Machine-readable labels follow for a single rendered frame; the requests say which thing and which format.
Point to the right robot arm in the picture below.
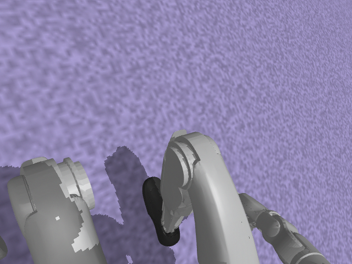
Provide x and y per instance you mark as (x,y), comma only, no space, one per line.
(290,246)

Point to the right robot hand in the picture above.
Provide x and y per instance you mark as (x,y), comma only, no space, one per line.
(252,208)

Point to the right robot foot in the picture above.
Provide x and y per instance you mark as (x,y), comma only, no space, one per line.
(153,202)

